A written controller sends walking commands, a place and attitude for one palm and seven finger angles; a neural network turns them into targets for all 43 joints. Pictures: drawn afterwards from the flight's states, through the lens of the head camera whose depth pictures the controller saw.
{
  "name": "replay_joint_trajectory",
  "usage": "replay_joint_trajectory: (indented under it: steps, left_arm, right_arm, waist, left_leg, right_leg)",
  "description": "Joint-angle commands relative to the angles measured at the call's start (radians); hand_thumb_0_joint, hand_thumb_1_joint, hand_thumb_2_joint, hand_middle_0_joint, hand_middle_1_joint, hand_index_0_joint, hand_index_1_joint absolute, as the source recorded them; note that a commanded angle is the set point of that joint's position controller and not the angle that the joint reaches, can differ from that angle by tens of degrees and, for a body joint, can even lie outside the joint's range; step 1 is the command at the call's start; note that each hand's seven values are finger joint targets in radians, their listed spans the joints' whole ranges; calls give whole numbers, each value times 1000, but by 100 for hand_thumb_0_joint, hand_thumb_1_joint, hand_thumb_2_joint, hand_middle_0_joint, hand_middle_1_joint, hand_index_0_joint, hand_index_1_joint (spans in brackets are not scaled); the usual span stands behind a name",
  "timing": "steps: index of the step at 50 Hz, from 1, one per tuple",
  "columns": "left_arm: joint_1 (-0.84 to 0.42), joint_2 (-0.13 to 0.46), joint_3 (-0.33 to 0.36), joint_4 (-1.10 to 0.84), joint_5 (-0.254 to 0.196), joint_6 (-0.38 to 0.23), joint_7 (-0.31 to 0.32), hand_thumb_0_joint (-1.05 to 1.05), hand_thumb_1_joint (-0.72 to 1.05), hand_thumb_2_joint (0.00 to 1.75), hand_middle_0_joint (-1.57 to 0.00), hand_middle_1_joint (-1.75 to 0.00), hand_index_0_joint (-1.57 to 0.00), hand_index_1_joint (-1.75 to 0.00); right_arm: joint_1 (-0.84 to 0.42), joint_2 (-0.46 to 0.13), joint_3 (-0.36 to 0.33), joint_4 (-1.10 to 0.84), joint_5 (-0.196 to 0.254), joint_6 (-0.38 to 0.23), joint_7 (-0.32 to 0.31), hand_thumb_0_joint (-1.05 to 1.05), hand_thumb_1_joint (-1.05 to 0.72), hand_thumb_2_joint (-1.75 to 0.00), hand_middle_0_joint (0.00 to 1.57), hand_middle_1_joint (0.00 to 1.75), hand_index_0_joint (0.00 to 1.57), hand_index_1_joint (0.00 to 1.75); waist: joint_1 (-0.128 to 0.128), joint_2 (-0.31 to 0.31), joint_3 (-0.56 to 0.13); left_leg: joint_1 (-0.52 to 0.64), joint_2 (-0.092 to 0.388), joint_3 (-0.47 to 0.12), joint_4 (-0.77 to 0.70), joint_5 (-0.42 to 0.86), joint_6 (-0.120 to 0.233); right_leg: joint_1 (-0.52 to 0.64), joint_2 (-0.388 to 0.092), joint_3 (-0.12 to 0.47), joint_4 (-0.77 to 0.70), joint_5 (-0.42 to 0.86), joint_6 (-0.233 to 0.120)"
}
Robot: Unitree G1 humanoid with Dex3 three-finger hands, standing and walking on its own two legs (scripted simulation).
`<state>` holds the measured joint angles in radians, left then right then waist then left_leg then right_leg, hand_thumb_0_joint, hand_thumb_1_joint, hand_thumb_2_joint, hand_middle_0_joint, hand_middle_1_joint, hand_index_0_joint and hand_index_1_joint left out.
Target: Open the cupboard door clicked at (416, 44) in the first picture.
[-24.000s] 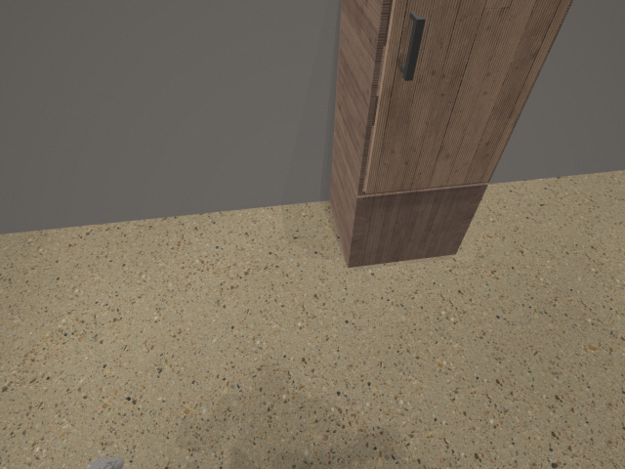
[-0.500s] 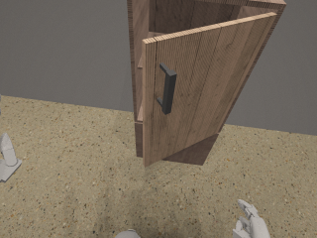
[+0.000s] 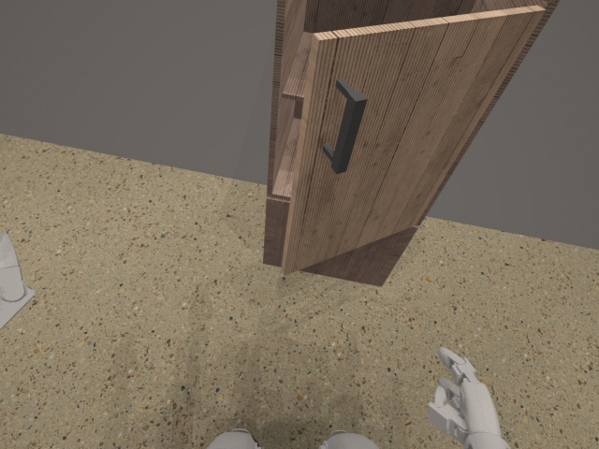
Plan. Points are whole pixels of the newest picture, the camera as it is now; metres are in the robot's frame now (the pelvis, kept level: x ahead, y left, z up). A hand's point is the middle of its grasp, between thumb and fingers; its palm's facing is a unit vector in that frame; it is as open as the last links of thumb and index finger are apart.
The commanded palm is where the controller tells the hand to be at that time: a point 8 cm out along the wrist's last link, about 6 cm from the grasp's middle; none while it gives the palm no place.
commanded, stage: stop stepping back and stand still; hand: left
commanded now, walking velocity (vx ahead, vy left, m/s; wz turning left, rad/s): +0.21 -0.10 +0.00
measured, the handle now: (340, 128) +0.53 -0.01 +0.13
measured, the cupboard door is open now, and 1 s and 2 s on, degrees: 36 36 36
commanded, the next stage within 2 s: let the arm hang, fingers relaxed in 1.62 s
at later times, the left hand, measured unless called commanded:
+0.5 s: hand out of the picture +0.13 +0.26 +0.17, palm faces +0.44 -0.83 -0.35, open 7.4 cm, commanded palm +0.07 +0.29 +0.19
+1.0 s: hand out of the picture +0.08 +0.23 +0.17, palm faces +0.38 -0.82 -0.43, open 7.4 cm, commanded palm +0.03 +0.28 +0.19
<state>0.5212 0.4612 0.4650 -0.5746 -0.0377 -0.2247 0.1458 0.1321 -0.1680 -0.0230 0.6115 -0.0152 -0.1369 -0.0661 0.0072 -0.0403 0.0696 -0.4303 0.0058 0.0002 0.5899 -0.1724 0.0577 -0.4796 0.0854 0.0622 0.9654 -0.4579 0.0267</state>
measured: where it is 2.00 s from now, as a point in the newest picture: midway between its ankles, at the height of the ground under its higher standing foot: outside the picture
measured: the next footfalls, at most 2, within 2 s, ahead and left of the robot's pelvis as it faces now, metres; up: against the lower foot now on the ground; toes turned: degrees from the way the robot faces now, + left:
right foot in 0.24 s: -0.09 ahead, -0.10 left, +0.00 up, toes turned -7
left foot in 0.40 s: +0.02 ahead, +0.08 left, +0.00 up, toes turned -1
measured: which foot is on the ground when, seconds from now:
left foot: down 0.00-0.24, up 0.26-0.38, down 0.40-0.68, up 0.70-0.88, down 0.90-1.00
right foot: up 0.00-0.22, down 0.24-1.00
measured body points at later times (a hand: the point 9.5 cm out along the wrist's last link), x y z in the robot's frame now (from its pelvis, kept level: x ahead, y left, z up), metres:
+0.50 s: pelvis -0.09 +0.00 +0.00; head -0.12 +0.02 +0.44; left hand +0.10 +0.30 +0.19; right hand +0.02 -0.27 -0.08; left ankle -0.02 +0.08 -0.73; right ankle -0.17 -0.11 -0.71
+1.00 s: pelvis -0.13 -0.01 +0.01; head -0.14 -0.01 +0.46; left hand +0.06 +0.27 +0.19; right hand +0.01 -0.27 -0.07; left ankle -0.10 +0.11 -0.73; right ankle -0.13 -0.10 -0.73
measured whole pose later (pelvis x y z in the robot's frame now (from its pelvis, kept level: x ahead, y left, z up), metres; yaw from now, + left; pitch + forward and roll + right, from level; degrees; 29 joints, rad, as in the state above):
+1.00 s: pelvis -0.13 -0.01 +0.01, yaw -4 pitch -2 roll +0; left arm 0.52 0.36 0.38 -0.44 -0.03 -0.19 0.15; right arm 0.22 -0.23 0.00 0.66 0.00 -0.14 -0.09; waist 0.00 0.00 0.02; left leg -0.24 0.03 0.02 0.50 -0.23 -0.02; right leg -0.20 0.03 -0.08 0.49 -0.26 -0.05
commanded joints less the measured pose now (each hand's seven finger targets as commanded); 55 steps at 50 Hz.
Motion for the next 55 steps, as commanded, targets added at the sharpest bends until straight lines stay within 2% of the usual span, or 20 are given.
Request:
replay_joint_trajectory:
  steps: [1,5,8,10,12,15,19,21,22,23,24,25,29,31,32,35,39,43,47,55]
  left_arm:
    - [36,94,63,-274,-17,-55,27,0,90,90,-20,-30,-20,-30]
    - [30,139,89,-234,-19,-6,43,0,90,90,-20,-30,-20,-30]
    - [55,126,72,-205,-25,6,41,0,90,90,-20,-30,-20,-30]
    - [101,195,122,-206,-23,2,29,0,90,90,-20,-30,-20,-30]
    - [5,249,160,-245,-36,-19,32,0,90,90,-20,-30,-20,-30]
    - [-28,169,101,-123,-38,14,21,0,90,90,-20,-30,-20,-30]
    - [-130,139,50,-48,-3,-6,23,0,90,90,-20,-30,-20,-30]
    - [-140,141,54,-77,1,-16,24,0,90,90,-20,-30,-20,-30]
    - [-143,147,54,-121,-2,-32,24,0,90,90,-20,-30,-20,-30]
    - [-153,156,53,-159,1,-45,25,0,90,90,-20,-30,-20,-30]
    - [-136,161,61,-157,8,-44,28,0,90,90,-20,-30,-20,-30]
    - [-99,185,86,-155,1,-40,31,0,90,90,-20,-30,-20,-30]
    - [58,133,76,-131,4,-21,36,0,90,90,-20,-30,-20,-30]
    - [89,130,78,-94,7,-18,31,0,90,90,-20,-30,-20,-30]
    - [78,136,82,-80,9,-17,27,0,90,90,-20,-30,-20,-30]
    - [-50,178,109,-103,-4,-24,22,0,90,90,-20,-30,-20,-30]
    - [-114,112,41,10,10,-26,24,0,90,90,-20,-30,-20,-30]
    - [-126,100,18,-54,14,-31,31,0,90,90,-20,-30,-20,-30]
    - [-30,131,61,-103,13,-34,22,0,90,90,-20,-30,-20,-30]
    - [27,120,70,-66,-5,-40,19,0,90,90,-20,-30,-20,-30]
  right_arm:
    - [12,-158,-52,-113,13,-82,12,0,-90,-90,20,30,20,30]
    - [-9,-162,-29,-132,3,-71,0,0,-90,-90,20,30,20,30]
    - [-8,-152,-14,-143,-3,-48,-5,0,-90,-90,20,30,20,30]
    - [10,-132,-5,-142,-2,-23,0,0,-90,-90,20,30,20,30]
    - [-14,-132,12,-125,-14,-15,-2,0,-90,-90,20,30,20,30]
    - [-12,-165,-19,-115,25,-27,-9,0,-90,-90,20,30,20,30]
    - [9,-163,2,-90,20,-38,-28,0,-90,-90,20,30,20,30]
    - [15,-192,-8,-113,22,-47,-40,0,-90,-90,20,30,20,30]
    - [34,-174,1,-99,14,-55,-35,0,-90,-90,20,30,20,30]
    - [30,-169,-3,-98,0,-68,-33,0,-90,-90,20,30,20,30]
    - [22,-163,-5,-94,-7,-77,-26,0,-90,-90,20,30,20,30]
    - [17,-160,-11,-94,-1,-80,-22,0,-90,-90,20,30,20,30]
    - [-5,-158,-5,-109,2,-72,-11,0,-90,-90,20,30,20,30]
    - [3,-158,-8,-122,3,-52,-15,0,-90,-90,20,30,20,30]
    - [3,-151,-8,-128,4,-45,-15,0,-90,-90,20,30,20,30]
    - [7,-146,-15,-110,5,-32,-13,0,-90,-90,20,30,20,30]
    - [15,-146,-5,-82,15,-52,-25,0,-90,-90,20,30,20,30]
    - [15,-159,-7,-87,11,-75,-32,0,-90,-90,20,30,20,30]
    - [7,-159,-9,-120,17,-67,-24,0,-90,-90,20,30,20,30]
    - [3,-167,-14,-141,20,-52,-16,0,-90,-90,20,30,20,30]
  waist:
    - [-9,225,-293]
    - [-19,288,-190]
    - [-12,315,-174]
    - [-23,149,-214]
    - [-15,-34,-211]
    - [-14,-154,-100]
    - [-29,24,-27]
    - [-21,209,-65]
    - [-35,353,-117]
    - [-38,350,-121]
    - [-25,245,-107]
    - [-10,163,-114]
    - [-2,307,-101]
    - [-3,252,-82]
    - [-9,159,-68]
    - [-8,-156,-88]
    - [-17,-67,-62]
    - [-3,27,-110]
    - [-2,130,-149]
    - [-6,104,-118]
  left_leg:
    - [311,283,-198,-248,333,80]
    - [142,213,-213,-480,-394,22]
    - [105,124,-105,-470,-402,-75]
    - [200,16,19,-168,-190,-96]
    - [217,27,4,145,-39,-86]
    - [41,20,-26,290,-88,-76]
    - [194,27,38,-65,-71,-27]
    - [271,122,-130,-154,65,26]
    - [339,210,-346,-263,31,45]
    - [301,284,-487,-375,-95,71]
    - [200,311,-500,-423,-245,109]
    - [146,293,-448,-430,-310,119]
    - [-84,169,-155,-493,-473,19]
    - [-144,116,-89,-416,-474,-17]
    - [-112,75,-45,-303,-401,-33]
    - [-1,-12,-16,298,-197,-71]
    - [30,32,-2,174,-175,-53]
    - [223,31,-3,-153,8,-27]
    - [242,69,-31,-141,236,-26]
    - [181,59,-49,-188,-4,-36]
  right_leg:
    - [38,-34,-27,56,-54,11]
    - [230,1,-117,-195,-107,-15]
    - [409,33,-189,-552,-81,-53]
    - [325,-121,-57,-752,79,-117]
    - [133,-351,147,-791,158,-202]
    - [151,-333,169,-745,111,-202]
    - [157,-240,32,-561,253,-116]
    - [123,-123,-44,-390,276,-51]
    - [52,-61,-114,-235,93,-29]
    - [42,-52,-70,-85,-98,-28]
    - [84,-73,-28,-22,-106,-32]
    - [139,-85,-27,-56,-74,-35]
    - [416,-40,-172,-300,-28,-38]
    - [501,-42,-186,-467,21,-46]
    - [456,-78,-135,-588,37,-56]
    - [127,-418,372,-851,-150,-217]
    - [210,-328,141,-714,186,-159]
    - [266,-231,54,-621,319,-71]
    - [318,-165,-6,-563,478,-35]
    - [294,-157,9,-643,245,-37]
